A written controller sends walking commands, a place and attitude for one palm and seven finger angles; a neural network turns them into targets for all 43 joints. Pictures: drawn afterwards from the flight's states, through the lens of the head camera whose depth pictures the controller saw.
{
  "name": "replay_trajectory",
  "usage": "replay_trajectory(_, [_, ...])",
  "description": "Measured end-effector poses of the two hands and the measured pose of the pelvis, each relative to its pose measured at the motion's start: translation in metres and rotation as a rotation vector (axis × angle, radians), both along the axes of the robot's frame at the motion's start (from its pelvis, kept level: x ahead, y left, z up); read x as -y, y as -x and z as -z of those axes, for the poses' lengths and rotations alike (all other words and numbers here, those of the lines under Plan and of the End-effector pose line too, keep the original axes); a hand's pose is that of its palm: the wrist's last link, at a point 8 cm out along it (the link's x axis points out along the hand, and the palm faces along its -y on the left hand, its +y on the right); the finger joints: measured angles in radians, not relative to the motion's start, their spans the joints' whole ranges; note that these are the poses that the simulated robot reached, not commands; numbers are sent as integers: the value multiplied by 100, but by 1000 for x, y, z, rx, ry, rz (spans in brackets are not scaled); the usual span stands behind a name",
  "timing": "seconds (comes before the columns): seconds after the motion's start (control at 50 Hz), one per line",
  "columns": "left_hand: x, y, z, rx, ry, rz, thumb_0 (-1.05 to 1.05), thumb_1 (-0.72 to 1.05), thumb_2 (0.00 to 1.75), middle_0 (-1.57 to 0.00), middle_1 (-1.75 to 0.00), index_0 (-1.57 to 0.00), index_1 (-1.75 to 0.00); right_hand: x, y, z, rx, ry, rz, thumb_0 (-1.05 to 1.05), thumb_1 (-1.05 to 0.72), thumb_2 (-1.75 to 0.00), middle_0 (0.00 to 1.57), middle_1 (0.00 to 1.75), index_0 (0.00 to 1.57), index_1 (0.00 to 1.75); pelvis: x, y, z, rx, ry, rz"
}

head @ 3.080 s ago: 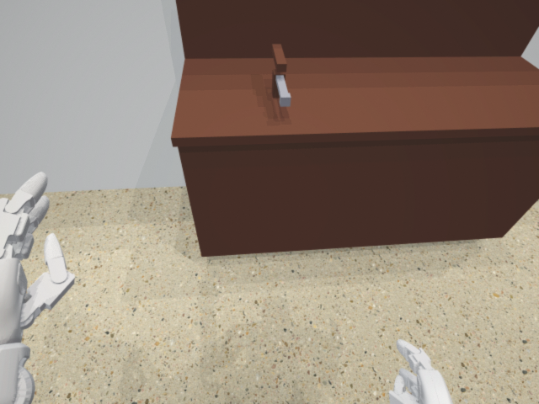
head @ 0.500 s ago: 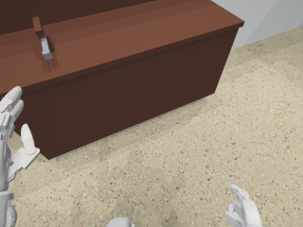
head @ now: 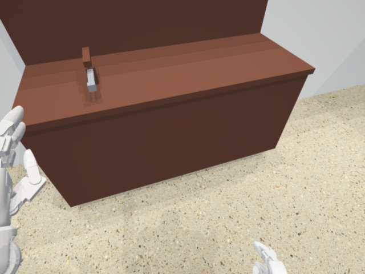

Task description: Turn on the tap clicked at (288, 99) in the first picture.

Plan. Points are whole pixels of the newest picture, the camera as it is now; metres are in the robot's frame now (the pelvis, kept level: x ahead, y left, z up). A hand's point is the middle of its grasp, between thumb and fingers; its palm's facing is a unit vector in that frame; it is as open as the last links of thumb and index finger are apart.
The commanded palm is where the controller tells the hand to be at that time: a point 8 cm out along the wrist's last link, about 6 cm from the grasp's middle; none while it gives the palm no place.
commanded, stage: take the last steps up to it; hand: left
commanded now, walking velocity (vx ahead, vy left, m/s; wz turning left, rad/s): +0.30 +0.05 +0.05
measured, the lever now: (92, 86) +0.73 +0.41 +0.01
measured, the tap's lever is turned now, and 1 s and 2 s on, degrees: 0 0 0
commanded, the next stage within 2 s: come to a stop and stand still in 1.62 s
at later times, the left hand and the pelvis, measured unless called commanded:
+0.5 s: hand (52, 135) +0.30 +0.27 +0.19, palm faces +0.45 -0.81 -0.37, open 7.4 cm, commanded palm +0.24 +0.30 +0.18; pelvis +0.08 +0.02 +0.00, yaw +1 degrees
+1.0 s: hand (101, 109) +0.40 +0.21 +0.18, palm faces +0.40 -0.79 -0.46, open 7.4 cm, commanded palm +0.34 +0.26 +0.18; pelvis +0.19 -0.02 +0.01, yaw +2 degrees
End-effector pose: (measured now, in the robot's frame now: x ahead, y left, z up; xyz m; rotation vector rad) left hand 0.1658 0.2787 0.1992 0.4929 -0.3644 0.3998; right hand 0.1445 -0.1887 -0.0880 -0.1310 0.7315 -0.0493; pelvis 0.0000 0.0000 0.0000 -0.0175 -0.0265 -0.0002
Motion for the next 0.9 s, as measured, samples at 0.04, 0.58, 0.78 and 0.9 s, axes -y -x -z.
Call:
replay_trajectory(0.04, [7,-7,5,-22,-32,-1,1,89,90,-21,-30,-21,-30,6,-7,10,-3,-12,-5,1,-90,-90,20,30,21,30,7,-4,7,-1,-1,-5])
replay_trajectory(0.58, [-19,-110,0,-14,-6,35,1,89,90,-21,-30,-21,-30,-4,-110,-17,15,41,40,1,-90,-90,20,30,20,30,-18,-100,-5,-33,-1,-6])
replay_trajectory(0.78, [19,-147,3,-76,-89,-10,1,89,90,-21,-31,-22,-30,20,-151,31,-77,-9,-15,1,-90,-90,20,30,21,30,14,-143,12,-16,-22,-28])
replay_trajectory(0.9, [25,-171,6,-116,-39,-27,1,88,90,-21,-31,-22,-30,63,-176,16,-110,69,20,1,-90,-90,20,30,21,30,22,-166,-1,-26,-48,-32])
